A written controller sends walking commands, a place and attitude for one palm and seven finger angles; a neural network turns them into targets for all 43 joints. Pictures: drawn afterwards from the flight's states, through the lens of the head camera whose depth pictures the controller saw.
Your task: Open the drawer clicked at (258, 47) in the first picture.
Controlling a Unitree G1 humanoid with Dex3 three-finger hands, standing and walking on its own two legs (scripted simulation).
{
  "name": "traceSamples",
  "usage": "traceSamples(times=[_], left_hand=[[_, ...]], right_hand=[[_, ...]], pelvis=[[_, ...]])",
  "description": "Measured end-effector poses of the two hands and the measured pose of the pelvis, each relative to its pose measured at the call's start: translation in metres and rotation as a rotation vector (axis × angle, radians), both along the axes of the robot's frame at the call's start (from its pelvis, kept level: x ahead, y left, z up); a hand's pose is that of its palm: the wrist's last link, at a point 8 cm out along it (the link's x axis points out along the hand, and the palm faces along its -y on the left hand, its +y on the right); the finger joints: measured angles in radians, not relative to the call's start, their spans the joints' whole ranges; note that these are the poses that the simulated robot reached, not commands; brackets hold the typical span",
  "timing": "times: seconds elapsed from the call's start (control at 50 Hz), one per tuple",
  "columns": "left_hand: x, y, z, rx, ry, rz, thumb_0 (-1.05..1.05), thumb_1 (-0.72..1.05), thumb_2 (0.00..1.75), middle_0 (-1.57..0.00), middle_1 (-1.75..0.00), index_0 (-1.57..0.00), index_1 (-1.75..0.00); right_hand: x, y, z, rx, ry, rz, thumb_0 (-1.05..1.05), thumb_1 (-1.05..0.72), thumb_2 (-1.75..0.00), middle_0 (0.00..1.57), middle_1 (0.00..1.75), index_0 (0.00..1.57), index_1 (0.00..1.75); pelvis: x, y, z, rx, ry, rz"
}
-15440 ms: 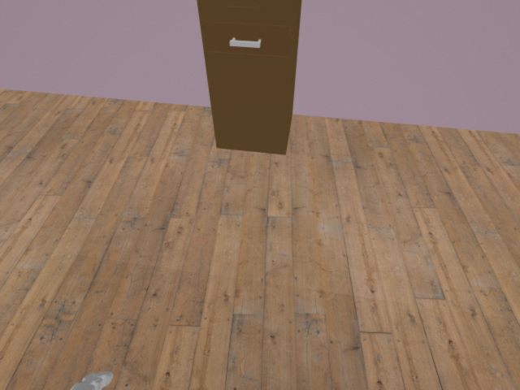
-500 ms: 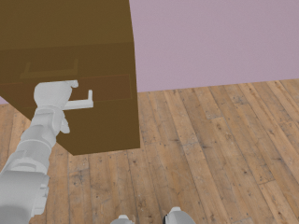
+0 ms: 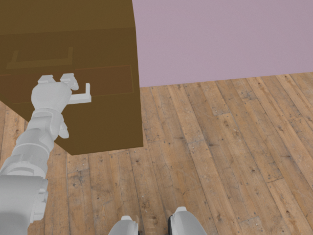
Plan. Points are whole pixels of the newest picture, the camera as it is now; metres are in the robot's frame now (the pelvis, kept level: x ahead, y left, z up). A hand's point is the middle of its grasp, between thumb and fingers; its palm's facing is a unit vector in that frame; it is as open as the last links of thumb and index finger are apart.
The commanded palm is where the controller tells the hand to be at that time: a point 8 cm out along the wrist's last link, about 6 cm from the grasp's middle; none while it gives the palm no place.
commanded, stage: lower the fingers behind the handle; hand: left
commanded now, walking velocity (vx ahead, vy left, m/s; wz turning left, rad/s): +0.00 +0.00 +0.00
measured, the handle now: (66, 94) +0.51 +0.25 -0.04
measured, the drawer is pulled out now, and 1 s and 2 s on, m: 0.00 0.00 0.00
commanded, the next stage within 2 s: close the thumb around the handle in 1.14 s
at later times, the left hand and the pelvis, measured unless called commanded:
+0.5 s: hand (64, 111) +0.46 +0.25 -0.05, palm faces -0.09 -0.03 -1.00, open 13.8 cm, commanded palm +0.45 +0.25 +0.01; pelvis +0.00 +0.00 -0.02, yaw +0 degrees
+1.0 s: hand (66, 113) +0.46 +0.25 -0.06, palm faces -0.09 -0.03 -1.00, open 13.8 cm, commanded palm +0.45 +0.24 -0.01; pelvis -0.01 +0.00 -0.03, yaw +0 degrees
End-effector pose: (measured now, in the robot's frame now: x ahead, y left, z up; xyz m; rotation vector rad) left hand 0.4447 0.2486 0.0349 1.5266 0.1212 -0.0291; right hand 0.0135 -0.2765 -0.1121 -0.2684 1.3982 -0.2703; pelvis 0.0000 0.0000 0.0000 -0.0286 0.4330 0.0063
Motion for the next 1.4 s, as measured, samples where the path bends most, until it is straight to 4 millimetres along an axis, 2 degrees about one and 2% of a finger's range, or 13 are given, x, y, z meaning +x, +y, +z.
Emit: traceSamples(times=[0.14,0.24,0.38,0.6,0.8,0.96,1.28,1.4], left_hand=[[0.001,0.002,-0.004,0.018,-0.089,0.043,0.0,-0.49,0.3,-0.32,-1.2,-0.32,-1.2],[-0.001,0.006,-0.011,0.051,-0.032,0.102,0.0,-0.49,0.3,-0.31,-1.2,-0.32,-1.2],[0.002,0.001,-0.012,0.015,0.019,0.06,0.0,-0.49,0.3,-0.3,-1.2,-0.32,-1.2],[-0.004,0.004,-0.04,0.024,-0.038,0.032,0.0,-0.49,0.3,-0.31,-1.2,-0.32,-1.2],[0.003,0.007,-0.043,0.038,-0.051,0.093,0.0,-0.49,0.3,-0.31,-1.2,-0.33,-1.22],[0.0,0.0,-0.038,0.027,0.003,0.066,0.0,-0.49,0.3,-0.31,-1.2,-0.32,-1.21],[-0.002,0.001,-0.042,0.035,-0.057,0.065,0.0,-0.49,0.31,-0.31,-1.2,-0.32,-1.2],[-0.001,0.0,-0.04,0.04,-0.026,0.083,0.0,-0.39,0.35,-0.31,-1.21,-0.33,-1.21]], right_hand=[[-0.004,0.0,-0.012,0.019,0.031,0.0,0.0,-0.91,-0.9,0.2,0.3,0.2,0.3],[-0.001,0.004,-0.015,0.042,0.019,-0.005,0.0,-0.91,-0.9,0.2,0.3,0.2,0.3],[0.005,0.004,-0.013,0.03,-0.008,0.002,0.0,-0.91,-0.9,0.2,0.3,0.2,0.3],[0.006,-0.005,-0.03,0.011,0.01,0.032,0.0,-0.91,-0.9,0.2,0.3,0.2,0.3],[0.003,-0.001,-0.037,0.023,0.019,0.033,0.0,-0.91,-0.9,0.2,0.3,0.2,0.3],[-0.004,0.002,-0.033,0.026,0.006,0.017,0.0,-0.91,-0.9,0.2,0.3,0.2,0.3],[-0.01,-0.001,-0.04,0.027,0.026,0.019,0.0,-0.91,-0.9,0.2,0.3,0.2,0.3],[-0.007,-0.001,-0.037,0.027,0.012,0.02,0.0,-0.91,-0.9,0.2,0.3,0.2,0.3]], pelvis=[[-0.001,-0.001,-0.009,-0.005,0.02,0.002],[-0.002,-0.002,-0.008,-0.003,0.018,-0.001],[0.0,-0.004,-0.008,-0.001,0.018,-0.002],[-0.005,-0.004,-0.026,-0.005,0.063,0.002],[-0.01,-0.005,-0.032,-0.01,0.074,0.009],[-0.01,-0.005,-0.028,-0.008,0.056,0.005],[-0.015,-0.005,-0.034,-0.007,0.068,0.003],[-0.014,-0.006,-0.031,-0.005,0.062,0.005]])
